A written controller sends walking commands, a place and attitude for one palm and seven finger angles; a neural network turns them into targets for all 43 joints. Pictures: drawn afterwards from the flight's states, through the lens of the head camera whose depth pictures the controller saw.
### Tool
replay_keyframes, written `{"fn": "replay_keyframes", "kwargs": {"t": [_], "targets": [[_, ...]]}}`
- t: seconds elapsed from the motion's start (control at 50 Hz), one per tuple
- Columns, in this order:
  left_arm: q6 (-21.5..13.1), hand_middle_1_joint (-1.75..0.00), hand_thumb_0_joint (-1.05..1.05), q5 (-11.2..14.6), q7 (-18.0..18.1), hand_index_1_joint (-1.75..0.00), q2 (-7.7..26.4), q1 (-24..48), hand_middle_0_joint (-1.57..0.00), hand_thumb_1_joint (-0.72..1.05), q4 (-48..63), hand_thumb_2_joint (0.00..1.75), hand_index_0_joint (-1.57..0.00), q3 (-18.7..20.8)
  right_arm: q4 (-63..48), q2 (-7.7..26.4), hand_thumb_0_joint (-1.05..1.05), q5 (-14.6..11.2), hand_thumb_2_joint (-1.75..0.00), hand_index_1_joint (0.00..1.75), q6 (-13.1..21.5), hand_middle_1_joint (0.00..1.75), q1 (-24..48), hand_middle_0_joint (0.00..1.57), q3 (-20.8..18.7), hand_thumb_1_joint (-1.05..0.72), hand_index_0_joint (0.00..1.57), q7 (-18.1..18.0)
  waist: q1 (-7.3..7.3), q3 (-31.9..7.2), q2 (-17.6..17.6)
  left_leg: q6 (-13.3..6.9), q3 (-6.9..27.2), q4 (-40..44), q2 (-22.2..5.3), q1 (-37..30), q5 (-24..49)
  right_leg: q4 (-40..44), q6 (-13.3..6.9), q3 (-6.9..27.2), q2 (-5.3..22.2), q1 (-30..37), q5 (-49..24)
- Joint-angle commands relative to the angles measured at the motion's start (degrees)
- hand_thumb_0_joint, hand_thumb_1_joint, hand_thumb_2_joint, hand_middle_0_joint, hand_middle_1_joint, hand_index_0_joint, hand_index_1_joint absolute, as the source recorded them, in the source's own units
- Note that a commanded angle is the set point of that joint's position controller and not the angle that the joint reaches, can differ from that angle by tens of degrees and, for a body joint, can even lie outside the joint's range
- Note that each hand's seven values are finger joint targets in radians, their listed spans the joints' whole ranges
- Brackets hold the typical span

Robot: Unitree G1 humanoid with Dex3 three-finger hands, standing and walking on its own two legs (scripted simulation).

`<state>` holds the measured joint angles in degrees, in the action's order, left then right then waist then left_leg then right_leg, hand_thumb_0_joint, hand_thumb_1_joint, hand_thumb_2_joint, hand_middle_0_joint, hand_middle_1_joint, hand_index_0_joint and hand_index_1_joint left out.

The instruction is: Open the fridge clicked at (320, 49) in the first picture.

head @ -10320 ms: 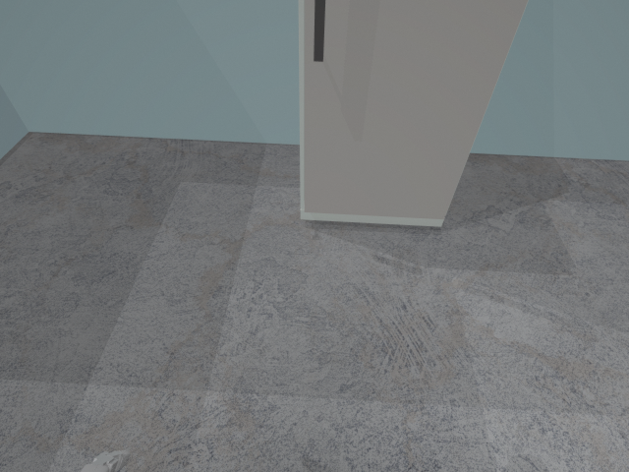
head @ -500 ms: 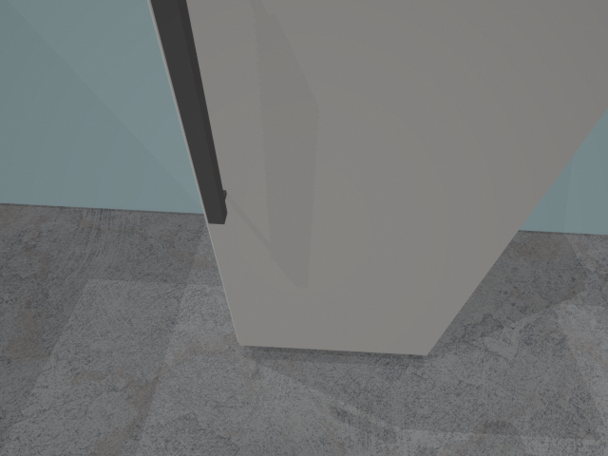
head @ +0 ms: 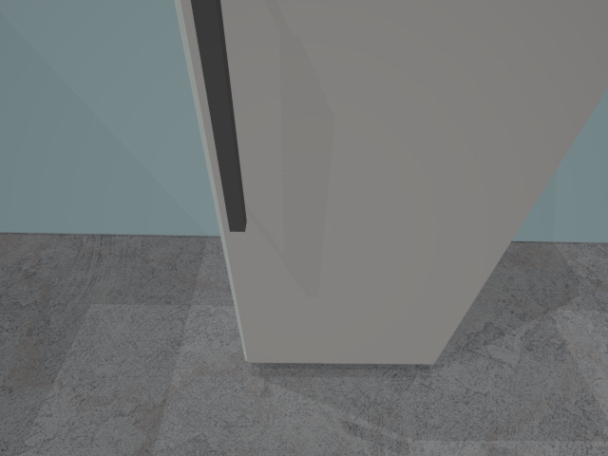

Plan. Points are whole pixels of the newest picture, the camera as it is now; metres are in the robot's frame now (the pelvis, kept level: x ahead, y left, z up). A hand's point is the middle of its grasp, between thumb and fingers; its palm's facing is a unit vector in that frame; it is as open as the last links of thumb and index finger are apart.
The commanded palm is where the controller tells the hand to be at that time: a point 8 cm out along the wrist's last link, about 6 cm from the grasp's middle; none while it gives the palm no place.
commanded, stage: come to a stop and stand still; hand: left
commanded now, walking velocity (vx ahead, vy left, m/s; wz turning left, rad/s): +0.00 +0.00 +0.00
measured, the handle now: (222, 87) +0.52 +0.15 +0.25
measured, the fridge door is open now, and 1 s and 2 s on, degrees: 0 0 0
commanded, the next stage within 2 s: look again from close up in 0.36 s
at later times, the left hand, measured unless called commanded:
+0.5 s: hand out of the picture -0.02 +0.19 -0.18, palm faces +0.00 -0.99 -0.17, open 7.4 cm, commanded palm none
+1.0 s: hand out of the picture +0.02 +0.19 -0.17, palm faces -0.01 -0.98 -0.20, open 7.4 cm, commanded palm none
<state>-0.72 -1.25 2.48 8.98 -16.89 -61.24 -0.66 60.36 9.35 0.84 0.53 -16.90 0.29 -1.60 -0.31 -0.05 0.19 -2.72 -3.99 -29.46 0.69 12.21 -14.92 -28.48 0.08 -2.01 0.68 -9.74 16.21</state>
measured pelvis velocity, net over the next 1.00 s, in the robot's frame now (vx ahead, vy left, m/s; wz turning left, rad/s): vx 0.00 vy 0.01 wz -0.01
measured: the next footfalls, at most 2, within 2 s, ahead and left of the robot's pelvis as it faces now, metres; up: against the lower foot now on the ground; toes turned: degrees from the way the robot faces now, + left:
none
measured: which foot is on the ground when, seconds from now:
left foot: down 0.00-1.00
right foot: down 0.00-1.00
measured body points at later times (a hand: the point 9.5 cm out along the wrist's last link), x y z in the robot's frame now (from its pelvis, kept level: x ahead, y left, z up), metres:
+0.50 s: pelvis +0.00 +0.02 +0.00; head +0.01 +0.03 +0.45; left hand -0.02 +0.24 -0.16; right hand +0.00 -0.20 -0.15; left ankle +0.02 +0.09 -0.74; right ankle -0.01 -0.12 -0.74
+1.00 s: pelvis +0.00 +0.01 +0.01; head +0.01 +0.02 +0.45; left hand +0.02 +0.24 -0.16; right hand +0.02 -0.22 -0.15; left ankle +0.02 +0.09 -0.74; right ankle -0.01 -0.12 -0.74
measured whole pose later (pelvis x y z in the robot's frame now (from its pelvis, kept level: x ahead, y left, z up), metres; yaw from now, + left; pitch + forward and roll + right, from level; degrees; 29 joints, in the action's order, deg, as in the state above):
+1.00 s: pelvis +0.00 +0.01 +0.01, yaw +0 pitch -1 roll +0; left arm -0.6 -1.2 1.7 10.5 -14.8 -63.2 -0.8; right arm 63.7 9.6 0.4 1.4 -14.0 0.5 -1.2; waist 0.0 2.4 -1.0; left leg -3.8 -4.8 -24.0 2.3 10.7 -12.2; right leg -25.0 1.4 -1.1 2.1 -9.3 14.3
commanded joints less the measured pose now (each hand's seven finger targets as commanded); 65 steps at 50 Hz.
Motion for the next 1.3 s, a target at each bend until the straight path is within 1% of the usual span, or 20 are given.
{"fn": "replay_keyframes", "kwargs": {"t": [0.0, 0.04, 0.14, 0.18, 0.34, 0.4, 0.44, 0.54, 0.6, 0.76, 0.8, 0.86, 0.94, 1.02, 1.1, 1.2, 1.22, 1.24, 1.26, 1.28], "targets": [[-0.05, -0.30, 0.00, 0.12, -0.21, -0.30, 5.06, -3.89, -0.20, 0.90, 2.12, 0.90, -0.20, 0.89, -2.93, 6.31, 0.00, 0.34, -0.90, 0.30, 1.10, 0.30, -1.87, 0.20, -0.98, -0.90, 0.20, 0.12, 0.97, 8.62, 2.25, -0.65, 11.24, 14.34, -7.29, 7.95, -10.34, 4.45, -2.36, 3.81, 2.83, -3.84, 3.01], [0.02, -0.30, 0.00, 0.05, -0.35, -0.30, 5.22, -4.14, -0.20, 0.90, 2.26, 0.90, -0.20, 0.87, -3.09, 6.88, 0.00, 0.28, -0.90, 0.30, 1.11, 0.30, -1.70, 0.20, -1.10, -0.90, 0.20, 0.16, 1.07, 7.32, 1.87, -0.87, 11.87, 15.22, -7.55, 7.78, -11.45, 4.14, -2.24, 3.66, 2.80, -3.18, 2.36], [-0.02, -0.30, 0.00, 0.06, -0.51, -0.30, 5.52, -3.95, -0.20, 0.90, 2.16, 0.90, -0.20, 0.90, -2.54, 7.26, 0.00, 0.14, -0.90, 0.30, 1.44, 0.30, -2.19, 0.20, -1.19, -0.90, 0.20, 0.14, 1.05, 4.44, 1.99, -1.12, 12.23, 15.73, -7.92, 5.32, -8.99, 3.90, -2.12, 3.17, 3.32, -2.71, 0.62], [-0.17, -0.30, 0.00, 0.07, -0.51, -0.30, 5.67, -3.97, -0.20, 0.90, 1.88, 0.90, -0.20, 0.89, -2.13, 7.18, 0.00, 0.03, -0.90, 0.30, 1.62, 0.30, -2.49, 0.20, -1.13, -0.90, 0.20, 0.06, 0.97, 3.03, 1.49, -1.15, 11.74, 14.78, -7.88, 3.63, -5.37, 4.00, -2.04, 3.23, 3.57, -2.37, -0.75], [-0.47, -0.30, 0.00, 0.22, -0.40, -0.30, 5.31, -4.55, -0.20, 0.90, -0.03, 0.90, -0.20, 0.63, -0.02, 6.38, 0.00, -0.18, -0.90, 0.30, 1.73, 0.30, -2.70, 0.20, -1.08, -0.90, 0.20, -0.01, 0.63, 3.96, -0.17, -0.73, 9.66, 13.15, -7.12, 1.84, 0.00, 5.84, -1.88, 4.45, 4.62, -2.71, -3.27], [-0.56, -0.30, 0.00, 0.25, -0.32, -0.30, 5.43, -4.71, -0.20, 0.90, -0.58, 0.90, -0.20, 0.61, 0.38, 6.15, 0.00, -0.27, -0.90, 0.30, 1.85, 0.30, -2.57, 0.20, -0.99, -0.90, 0.20, -0.07, 0.52, 3.19, -0.03, -0.66, 9.02, 12.23, -6.93, 0.51, 3.33, 5.87, -1.79, 4.68, 4.87, -2.50, -4.58], [-0.42, -0.30, 0.00, 0.22, -0.31, -0.30, 5.34, -4.64, -0.20, 0.90, -0.79, 0.90, -0.20, 0.56, 0.71, 6.10, 0.00, -0.30, -0.90, 0.30, 1.75, 0.30, -2.40, 0.20, -1.08, -0.90, 0.20, -0.06, 0.48, 4.33, 0.32, -0.56, 9.28, 13.08, -7.12, 1.11, 1.03, 6.06, -1.71, 4.46, 4.81, -3.04, -3.35], [-0.45, -0.30, 0.00, 0.19, -0.33, -0.30, 5.38, -4.56, -0.20, 0.90, -1.12, 0.90, -0.20, 0.54, 0.98, 6.29, 0.00, -0.27, -0.90, 0.30, 1.77, 0.30, -1.60, 0.20, -1.08, -0.90, 0.20, -0.12, 0.47, 4.51, 0.57, -0.48, 9.09, 12.96, -7.02, 0.54, 2.03, 6.25, -1.71, 4.84, 4.81, -3.27, -4.08], [-0.57, -0.30, 0.00, 0.10, -0.32, -0.30, 5.85, -4.36, -0.20, 0.90, -1.02, 0.90, -0.20, 0.77, 0.94, 6.46, 0.00, -0.30, -0.90, 0.30, 1.97, 0.30, -1.29, 0.20, -1.14, -0.90, 0.20, -0.15, 0.57, 3.41, 0.79, -0.50, 8.50, 12.10, -6.91, -0.21, 5.17, 6.24, -1.71, 4.90, 5.11, -2.38, -5.63], [-0.68, -0.30, 0.00, 0.10, -0.37, -0.30, 6.57, -3.18, -0.20, 0.90, -0.66, 0.90, -0.20, 1.00, 1.14, 6.88, 0.00, -0.30, -0.90, 0.30, 2.01, 0.30, -0.49, 0.20, -1.26, -0.90, 0.20, -0.18, 0.70, 2.87, -0.35, -0.50, 8.23, 11.14, -6.93, -1.13, 8.09, 6.63, -1.66, 4.91, 5.33, -1.77, -6.76], [-0.71, -0.30, 0.00, 0.20, -0.37, -0.30, 6.99, -2.64, -0.20, 0.90, -0.51, 0.90, -0.20, 1.09, 1.19, 7.15, 0.00, -0.27, -0.90, 0.30, 2.14, 0.30, -0.13, 0.20, -1.29, -0.90, 0.20, -0.20, 0.70, 2.03, 0.46, -0.43, 7.95, 10.89, -6.91, -1.81, 10.13, 6.41, -1.68, 5.08, 5.47, -1.39, -7.72], [-0.65, -0.30, 0.00, 0.15, -0.42, -0.30, 7.04, -2.28, -0.20, 0.90, -0.47, 0.90, -0.20, 1.15, 1.21, 7.27, 0.00, -0.26, -0.90, 0.30, 2.04, 0.30, 0.01, 0.20, -1.32, -0.90, 0.20, -0.23, 0.71, 2.52, -0.27, -0.46, 8.15, 10.89, -7.08, -1.71, 9.88, 6.67, -1.65, 4.99, 5.26, -1.45, -7.28], [-0.55, -0.30, 0.00, 0.25, -0.54, -0.30, 7.40, -1.59, -0.20, 0.90, -0.40, 0.90, -0.20, 1.15, 1.42, 7.68, 0.00, -0.19, -0.90, 0.30, 1.92, 0.30, 0.58, 0.20, -1.29, -0.90, 0.20, -0.12, 0.71, 3.56, 0.11, -0.26, 8.60, 12.10, -7.09, -0.92, 6.62, 7.07, -1.74, 5.10, 5.28, -1.95, -5.44], [-0.58, -0.30, 0.00, 0.24, -0.59, -0.30, 7.87, -1.37, -0.20, 0.90, -0.19, 0.90, -0.20, 1.27, 1.39, 7.98, 0.00, -0.18, -0.90, 0.30, 1.94, 0.30, 0.69, 0.20, -1.32, -0.90, 0.20, -0.06, 0.75, 3.32, 0.43, -0.22, 8.63, 12.54, -7.15, -0.95, 6.16, 7.25, -1.82, 5.17, 5.39, -1.67, -5.37], [-0.74, -0.30, 0.00, 0.25, -0.61, -0.30, 8.45, -0.93, -0.20, 0.90, -0.06, 0.90, -0.20, 1.37, 1.62, 8.23, 0.00, -0.19, -0.90, 0.30, 2.02, 0.30, 0.90, 0.20, -1.32, -0.90, 0.20, -0.03, 0.74, 2.02, -0.47, -0.15, 8.13, 11.74, -7.08, -1.95, 8.62, 7.31, -1.86, 5.44, 5.57, -1.05, -6.76], [-0.74, -0.30, 0.00, 0.30, -0.65, -0.30, 8.75, -0.43, -0.20, 0.90, -0.04, 0.90, -0.20, 1.32, 1.88, 8.63, 0.00, -0.17, -0.90, 0.30, 1.91, 0.30, 1.43, 0.20, -1.26, -0.90, 0.20, 0.01, 0.65, 2.31, -0.29, -0.01, 8.19, 11.90, -7.13, -2.17, 8.26, 7.60, -1.93, 5.61, 5.54, -1.49, -6.15], [-1.41, -0.30, 0.00, -0.37, 1.81, -0.30, 6.37, -4.59, -0.20, 0.90, -1.58, 0.90, -0.20, 0.60, -1.66, 8.29, 0.00, -0.76, -0.90, 0.30, 2.03, 0.30, 3.60, 0.20, -0.93, -0.90, 0.20, 0.39, 1.40, 1.55, -0.70, 1.40, 6.15, 1.32, -8.32, -1.44, 20.22, 6.41, -1.09, 5.84, 6.97, -1.90, -17.44], [-13.19, -0.32, 0.00, 10.32, 2.19, -0.32, 24.01, 37.84, -0.20, 0.88, 86.53, 0.89, -0.20, 13.61, -21.60, 16.78, 0.00, -3.59, -0.90, 0.30, 9.54, 0.30, 1.35, 0.20, -3.05, -0.90, 0.20, -1.60, -5.06, -26.94, 7.61, 3.40, 7.21, 5.55, -1.56, -17.33, 21.59, 1.08, -1.75, -0.41, 0.30, -0.04, -18.02], [-12.20, -0.33, 0.00, 6.96, 4.18, -0.33, 26.71, 26.23, -0.20, 0.85, 82.47, 0.88, -0.20, 15.90, -19.27, 10.64, 0.00, -3.44, -0.90, 0.30, 14.10, 0.30, 5.62, 0.20, -0.19, -0.90, 0.20, -3.81, -1.20, -21.08, 15.36, 4.52, 4.24, 7.15, -3.84, -19.54, 20.73, -2.66, -1.92, -0.26, -0.35, -3.59, -7.47], [-10.47, -0.34, 0.00, 7.96, 5.60, -0.34, 16.05, 10.65, -0.21, 0.83, 70.65, 0.87, -0.21, 9.71, -17.23, 11.58, 0.00, -2.61, -0.90, 0.30, 16.05, 0.30, 5.36, 0.20, -0.71, -0.90, 0.20, -4.05, 0.20, -19.79, 14.17, 5.09, 6.02, 8.77, -4.19, -14.18, 16.03, -4.12, -2.22, -2.46, -0.56, -5.49, -0.36]]}}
